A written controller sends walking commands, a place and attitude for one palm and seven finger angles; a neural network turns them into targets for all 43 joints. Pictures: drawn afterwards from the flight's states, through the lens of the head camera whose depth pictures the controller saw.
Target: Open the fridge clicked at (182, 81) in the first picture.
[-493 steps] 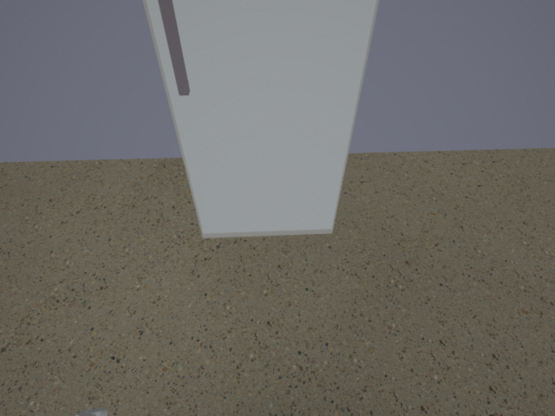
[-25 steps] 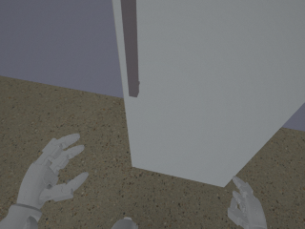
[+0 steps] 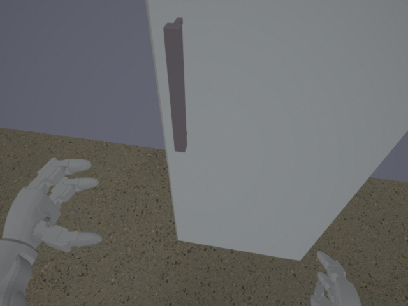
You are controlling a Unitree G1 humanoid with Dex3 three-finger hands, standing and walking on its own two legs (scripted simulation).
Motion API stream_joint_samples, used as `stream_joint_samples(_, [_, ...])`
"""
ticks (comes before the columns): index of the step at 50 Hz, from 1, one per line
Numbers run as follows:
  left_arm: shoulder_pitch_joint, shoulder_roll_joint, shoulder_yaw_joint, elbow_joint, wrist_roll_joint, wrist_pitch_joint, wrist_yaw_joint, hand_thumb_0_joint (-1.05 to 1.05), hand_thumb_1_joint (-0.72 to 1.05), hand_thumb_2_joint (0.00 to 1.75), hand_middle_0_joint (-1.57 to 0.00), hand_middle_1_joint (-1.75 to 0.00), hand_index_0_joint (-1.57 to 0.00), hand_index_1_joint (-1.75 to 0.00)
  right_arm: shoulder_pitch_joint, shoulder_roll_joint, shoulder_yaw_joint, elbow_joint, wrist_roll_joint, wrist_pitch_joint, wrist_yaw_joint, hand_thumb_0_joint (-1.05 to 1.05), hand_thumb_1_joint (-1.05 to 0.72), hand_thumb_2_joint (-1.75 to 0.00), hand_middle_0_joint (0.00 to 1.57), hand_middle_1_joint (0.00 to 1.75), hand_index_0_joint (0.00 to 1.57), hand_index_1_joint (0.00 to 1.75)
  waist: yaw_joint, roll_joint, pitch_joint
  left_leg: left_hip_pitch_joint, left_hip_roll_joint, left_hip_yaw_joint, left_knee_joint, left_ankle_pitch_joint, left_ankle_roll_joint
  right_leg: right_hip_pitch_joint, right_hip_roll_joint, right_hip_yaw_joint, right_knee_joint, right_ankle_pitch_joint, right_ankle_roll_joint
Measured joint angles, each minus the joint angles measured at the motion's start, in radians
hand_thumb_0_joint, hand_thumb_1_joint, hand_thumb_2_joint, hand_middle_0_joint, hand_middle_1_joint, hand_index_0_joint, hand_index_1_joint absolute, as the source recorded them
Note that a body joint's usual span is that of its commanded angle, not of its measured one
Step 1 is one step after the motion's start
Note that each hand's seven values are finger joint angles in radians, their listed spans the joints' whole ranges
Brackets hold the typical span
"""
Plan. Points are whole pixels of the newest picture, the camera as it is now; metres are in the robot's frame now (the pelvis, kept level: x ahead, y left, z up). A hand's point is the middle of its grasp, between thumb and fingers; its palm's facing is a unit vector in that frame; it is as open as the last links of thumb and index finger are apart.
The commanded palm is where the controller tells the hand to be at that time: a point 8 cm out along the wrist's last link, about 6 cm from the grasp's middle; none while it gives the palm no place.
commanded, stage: raise the hand to about handle height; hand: left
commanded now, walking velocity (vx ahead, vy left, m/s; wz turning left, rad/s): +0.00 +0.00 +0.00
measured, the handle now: (180, 94) +0.50 +0.10 +0.17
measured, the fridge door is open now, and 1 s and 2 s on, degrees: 0 0 0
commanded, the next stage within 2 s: move the hooked fingers beside the handle in 1.00 s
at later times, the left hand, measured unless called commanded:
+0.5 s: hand (35, 162) +0.26 +0.28 +0.20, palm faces +0.02 -0.99 -0.12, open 14.0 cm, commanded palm +0.23 +0.32 +0.21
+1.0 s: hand (58, 152) +0.28 +0.26 +0.20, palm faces +0.01 -0.99 -0.11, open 14.0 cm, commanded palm +0.25 +0.30 +0.21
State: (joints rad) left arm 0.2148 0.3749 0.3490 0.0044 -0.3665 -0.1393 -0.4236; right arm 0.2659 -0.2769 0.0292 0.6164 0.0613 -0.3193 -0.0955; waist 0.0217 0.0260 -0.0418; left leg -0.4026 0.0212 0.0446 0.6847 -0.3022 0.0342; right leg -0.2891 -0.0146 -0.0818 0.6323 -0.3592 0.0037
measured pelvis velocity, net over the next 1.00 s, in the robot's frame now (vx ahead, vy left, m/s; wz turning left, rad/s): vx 0.01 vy -0.02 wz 0.01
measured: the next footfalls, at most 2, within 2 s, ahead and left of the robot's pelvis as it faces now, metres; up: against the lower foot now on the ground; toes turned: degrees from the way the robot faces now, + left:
none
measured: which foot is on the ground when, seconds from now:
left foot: down 0.00-1.00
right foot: down 0.00-1.00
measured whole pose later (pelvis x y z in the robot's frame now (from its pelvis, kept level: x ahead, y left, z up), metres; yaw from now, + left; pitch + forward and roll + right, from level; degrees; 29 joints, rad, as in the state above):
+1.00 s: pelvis +0.01 -0.02 +0.02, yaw +0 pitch -2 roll +0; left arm -0.12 0.51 0.48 0.18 -0.35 0.13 -0.53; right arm 0.23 -0.28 0.07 0.61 0.09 -0.24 -0.10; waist 0.04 0.06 -0.03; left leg -0.24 0.02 0.04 0.50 -0.23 0.00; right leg -0.14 0.00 -0.09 0.48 -0.31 -0.02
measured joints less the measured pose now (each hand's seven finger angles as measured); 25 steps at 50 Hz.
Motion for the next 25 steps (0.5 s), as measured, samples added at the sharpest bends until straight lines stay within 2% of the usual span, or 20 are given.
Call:
stream_joint_samples(10, [-0.139, 0.053, 0.038, 0.035, 0.013, 0.142, -0.029, 0.0, -0.41, 0.34, -0.29, -1.13, -0.29, -1.14, -0.046, 0.029, 0.05, -0.029, 0.004, 0.023, 0.001, 0.02, -0.9, -0.9, 0.21, 0.3, 0.2, 0.3, 0.027, 0.008, 0.014, 0.092, -0.014, -0.001, -0.092, 0.043, 0.006, 0.095, -0.008, -0.003, -0.095, 0.044, 0.006])
stream_joint_samples(17, [-0.23, 0.089, 0.072, 0.074, 0.016, 0.194, -0.059, -0.01, -0.48, 0.31, -0.3, -1.18, -0.3, -1.18, -0.045, 0.039, 0.076, -0.016, 0.007, 0.047, -0.002, 0.02, -0.9, -0.9, 0.21, 0.3, 0.21, 0.3, 0.038, 0.014, 0.024, 0.13, -0.019, -0.007, -0.138, 0.067, 0.003, 0.133, -0.009, -0.01, -0.137, 0.064, 0.003])
stream_joint_samples(25, [-0.322, 0.143, 0.114, 0.144, 0.017, 0.246, -0.097, -0.01, -0.5, 0.3, -0.3, -1.19, -0.3, -1.2, -0.031, 0.022, 0.077, 0.005, 0.017, 0.069, -0.005, 0.02, -0.9, -0.9, 0.21, 0.3, 0.21, 0.3, 0.032, 0.024, 0.027, 0.156, -0.017, -0.012, -0.175, 0.085, -0.004, 0.158, -0.004, -0.014, -0.169, 0.077, -0.004])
